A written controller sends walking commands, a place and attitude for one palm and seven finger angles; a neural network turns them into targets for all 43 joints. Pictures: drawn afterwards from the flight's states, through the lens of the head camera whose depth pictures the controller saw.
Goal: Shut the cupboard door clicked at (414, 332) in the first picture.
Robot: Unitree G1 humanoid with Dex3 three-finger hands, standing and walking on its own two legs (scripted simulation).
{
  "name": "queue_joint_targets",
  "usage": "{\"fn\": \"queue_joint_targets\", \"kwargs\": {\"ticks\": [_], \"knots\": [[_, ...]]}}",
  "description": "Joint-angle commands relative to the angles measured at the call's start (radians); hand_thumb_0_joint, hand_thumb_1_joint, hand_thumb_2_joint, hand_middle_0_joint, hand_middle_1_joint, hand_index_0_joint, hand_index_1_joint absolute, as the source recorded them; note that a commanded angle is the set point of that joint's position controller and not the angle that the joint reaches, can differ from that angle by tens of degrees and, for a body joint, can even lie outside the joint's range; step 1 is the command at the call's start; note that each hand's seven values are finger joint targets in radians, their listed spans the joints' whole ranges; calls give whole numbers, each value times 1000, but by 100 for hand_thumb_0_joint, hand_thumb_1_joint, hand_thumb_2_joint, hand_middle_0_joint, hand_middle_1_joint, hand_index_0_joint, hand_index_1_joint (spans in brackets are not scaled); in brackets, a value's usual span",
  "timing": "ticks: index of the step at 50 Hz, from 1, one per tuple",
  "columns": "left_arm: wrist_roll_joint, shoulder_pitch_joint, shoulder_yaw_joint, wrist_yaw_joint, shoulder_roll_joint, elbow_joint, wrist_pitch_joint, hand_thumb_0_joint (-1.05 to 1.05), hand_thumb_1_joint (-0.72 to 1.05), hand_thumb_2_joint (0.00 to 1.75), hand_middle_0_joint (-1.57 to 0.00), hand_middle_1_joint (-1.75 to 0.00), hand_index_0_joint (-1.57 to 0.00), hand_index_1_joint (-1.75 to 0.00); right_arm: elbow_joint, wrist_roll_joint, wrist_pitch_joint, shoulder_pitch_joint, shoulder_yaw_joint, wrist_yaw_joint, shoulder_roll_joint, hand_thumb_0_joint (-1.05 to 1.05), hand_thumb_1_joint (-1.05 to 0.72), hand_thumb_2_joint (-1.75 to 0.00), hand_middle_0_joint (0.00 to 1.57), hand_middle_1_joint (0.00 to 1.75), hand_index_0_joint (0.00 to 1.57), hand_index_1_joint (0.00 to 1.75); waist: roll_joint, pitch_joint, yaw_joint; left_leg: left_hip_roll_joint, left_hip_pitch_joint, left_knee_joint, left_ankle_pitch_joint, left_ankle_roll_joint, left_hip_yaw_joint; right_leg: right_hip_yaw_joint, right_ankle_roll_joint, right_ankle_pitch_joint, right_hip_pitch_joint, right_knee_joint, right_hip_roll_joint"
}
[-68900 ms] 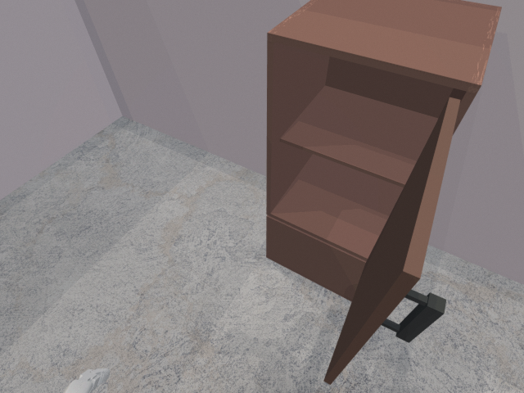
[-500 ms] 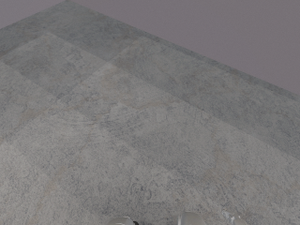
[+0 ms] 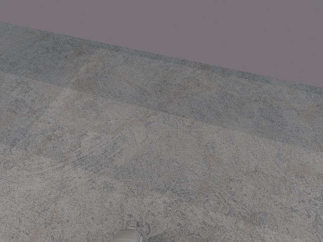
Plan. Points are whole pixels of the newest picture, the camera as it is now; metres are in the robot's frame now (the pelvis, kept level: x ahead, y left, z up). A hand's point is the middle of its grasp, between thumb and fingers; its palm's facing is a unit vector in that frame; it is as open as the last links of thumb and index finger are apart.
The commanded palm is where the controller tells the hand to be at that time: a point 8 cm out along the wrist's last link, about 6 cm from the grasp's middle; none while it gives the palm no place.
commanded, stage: turn to face it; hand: left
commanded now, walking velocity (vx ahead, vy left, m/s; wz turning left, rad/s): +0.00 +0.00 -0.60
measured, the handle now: out of the picture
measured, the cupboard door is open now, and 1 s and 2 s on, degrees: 13 13 13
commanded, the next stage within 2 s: none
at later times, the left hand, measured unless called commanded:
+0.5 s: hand (108, 206) +0.22 +0.18 -0.15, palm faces -0.34 -0.90 -0.28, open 7.4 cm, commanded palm none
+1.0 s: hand (114, 203) +0.23 +0.16 -0.18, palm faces -0.54 -0.82 -0.20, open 7.4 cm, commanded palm none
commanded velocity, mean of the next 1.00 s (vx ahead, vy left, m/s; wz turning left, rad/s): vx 0.00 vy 0.00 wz -0.60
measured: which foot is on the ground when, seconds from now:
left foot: up 0.00-0.08, down 0.10-0.48, up 0.50-0.86, down 0.88-1.00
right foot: down 0.00-0.10, up 0.12-0.46, down 0.48-0.88, up 0.90-1.00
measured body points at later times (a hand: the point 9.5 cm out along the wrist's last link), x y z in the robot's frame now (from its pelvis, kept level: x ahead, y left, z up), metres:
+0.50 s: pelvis +0.02 +0.01 -0.01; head +0.06 -0.01 +0.43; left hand +0.24 +0.22 -0.13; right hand -0.03 -0.25 -0.16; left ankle +0.04 +0.15 -0.74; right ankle -0.03 -0.09 -0.74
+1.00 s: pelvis +0.05 +0.03 +0.00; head +0.11 +0.02 +0.44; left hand +0.26 +0.21 -0.16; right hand -0.02 -0.22 -0.13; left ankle +0.12 +0.13 -0.74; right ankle -0.06 -0.05 -0.66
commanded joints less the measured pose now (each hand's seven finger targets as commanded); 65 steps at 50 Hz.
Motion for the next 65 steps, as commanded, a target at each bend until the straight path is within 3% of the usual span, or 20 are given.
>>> {"fn": "queue_joint_targets", "kwargs": {"ticks": [1,3,5,6,11,21,23,24,25,27,31,41,42,43,44,49,59,60,62,65], "knots": [[2,-18,64,8,224,-81,-12,0,90,90,-20,-30,-20,-30,-87,9,-39,46,-6,-9,-61,0,-90,-90,20,30,20,30,-164,-163,-8,-26,73,-234,47,6,12,250,-150,486,121,-53,-218],[-10,-62,59,5,202,-97,-3,0,90,90,-20,-30,-20,-30,-64,8,-54,123,-8,-14,-90,0,-90,-90,20,30,20,30,-121,-170,-50,-19,294,-476,237,12,10,225,-76,357,-31,21,-152],[-20,-27,35,-9,112,-132,3,0,90,90,-20,-30,-20,-30,-80,-11,-62,167,-35,-16,-245,0,-90,-90,20,30,20,30,338,-180,-50,383,420,-629,442,171,-353,-4,33,-346,-272,374,40],[-10,-67,37,-14,148,-144,5,0,90,90,-20,-30,-20,-30,-87,-21,-58,171,-31,-20,-251,0,-90,-90,20,30,20,30,245,-148,-71,440,330,-629,458,246,-382,2,41,-394,-270,544,8],[-10,-75,39,-41,134,-120,21,0,90,90,-20,-30,-20,-30,-118,-21,-61,59,-12,-23,-175,0,-90,-90,20,30,20,30,165,-121,-10,282,349,-562,669,204,-65,-45,76,-210,-284,651,-52],[-8,-127,22,-46,126,-159,8,0,90,90,-20,-30,-20,-30,-82,-17,-47,104,-42,-3,-223,0,-90,-90,20,30,20,30,222,-148,-33,311,354,-445,651,162,74,-147,36,-107,-50,142,-29],[-4,-3,34,-39,187,-123,-5,0,90,90,-20,-30,-20,-30,-92,-5,-44,76,-45,6,-216,0,-90,-90,20,30,20,30,109,-186,32,250,225,-262,486,80,145,-103,4,139,184,-85,-66],[5,52,53,-25,292,-105,-19,0,90,90,-20,-30,-20,-30,-126,2,-41,66,-28,12,-140,0,-90,-90,20,30,20,30,-199,-201,59,123,-33,-54,51,15,207,180,-80,418,366,-141,-300],[-7,88,57,-12,338,-91,-19,0,90,90,-20,-30,-20,-30,-161,0,-30,23,-17,8,-121,0,-90,-90,20,30,20,30,-259,-175,79,42,-150,144,-229,-5,117,318,-181,702,311,-122,-434],[-8,31,61,9,301,-102,-15,0,90,90,-20,-30,-20,-30,-153,2,-25,-15,-14,-9,-131,0,-90,-90,20,30,20,30,-278,-149,55,63,-239,277,-149,-1,-24,320,-216,612,284,-117,-369],[-5,-88,40,6,239,-144,-15,0,90,90,-20,-30,-20,-30,-110,-3,-16,39,-15,5,-120,0,-90,-90,20,30,20,30,-148,-148,-14,53,-81,185,26,-21,4,154,-154,446,119,-116,-249],[-7,-98,56,-1,243,-131,-3,0,90,90,-20,-30,-20,-30,-107,9,-47,121,-10,-9,-108,0,-90,-90,20,30,20,30,-142,-171,-49,-23,194,-405,164,2,20,279,-108,371,32,-6,-187],[-16,-95,50,-2,207,-139,3,0,90,90,-20,-30,-20,-30,-97,5,-58,152,-14,-13,-144,0,-90,-90,20,30,20,30,-56,-181,-61,40,328,-545,233,19,-27,232,-58,257,-75,68,-120],[-25,-45,37,-12,140,-153,9,0,90,90,-20,-30,-20,-30,-105,-11,-66,152,-29,-15,-243,0,-90,-90,20,30,20,30,233,-199,-44,283,450,-612,333,110,-269,99,6,-99,-259,248,27],[-16,-63,32,-18,145,-170,5,0,90,90,-20,-30,-20,-30,-121,-15,-57,176,-34,-17,-282,0,-90,-90,20,30,20,30,288,-167,-63,445,369,-634,417,218,-371,-12,33,-389,-280,477,29],[-10,-85,39,-44,141,-132,19,0,90,90,-20,-30,-20,-30,-138,-20,-60,65,-12,-23,-187,0,-90,-90,20,30,20,30,180,-113,-16,297,333,-562,635,203,-65,-40,75,-230,-290,660,-53],[-7,-66,26,-47,133,-132,1,0,90,90,-20,-30,-20,-30,-94,-12,-42,84,-48,-1,-234,0,-90,-90,20,30,20,30,206,-165,-10,292,324,-377,581,129,111,-174,32,-9,19,38,-12],[-4,-5,33,-42,176,-113,-6,0,90,90,-20,-30,-20,-30,-100,-5,-41,79,-49,6,-220,0,-90,-90,20,30,20,30,132,-184,18,259,230,-271,489,85,139,-125,9,107,163,-69,-45],[-6,102,59,-16,332,-74,-21,0,90,90,-20,-30,-20,-30,-173,3,-32,-4,-18,8,-117,0,-90,-90,20,30,20,30,-268,-177,82,40,-160,119,-235,-6,134,324,-176,651,324,-127,-415],[-9,-28,54,8,269,-105,-9,0,90,90,-20,-30,-20,-30,-146,1,-22,-23,-19,-6,-146,0,-90,-90,20,30,20,30,-236,-112,30,85,-210,272,-75,-4,-33,269,-198,415,202,-143,-330]]}}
